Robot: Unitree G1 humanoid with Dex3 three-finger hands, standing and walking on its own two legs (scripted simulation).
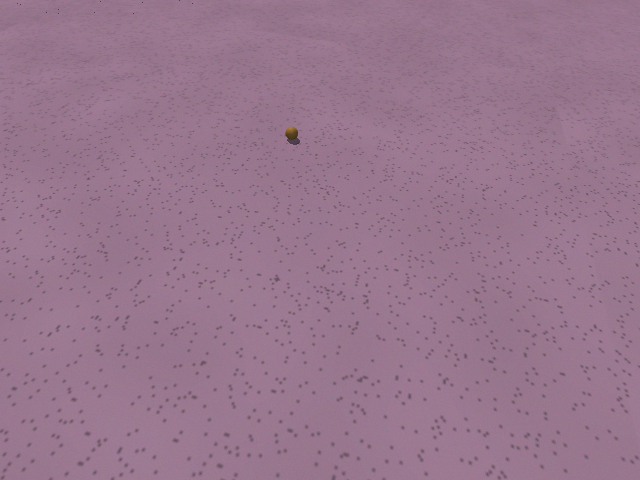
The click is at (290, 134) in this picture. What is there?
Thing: free ball
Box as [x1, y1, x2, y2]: [285, 127, 297, 139]
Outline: 289,127 286,129 285,132 286,136 292,139 297,135 297,131 294,127
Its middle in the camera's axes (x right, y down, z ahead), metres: -0.15 -0.61 +2.16
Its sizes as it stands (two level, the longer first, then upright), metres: 0.070 0.070 0.070
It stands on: the floor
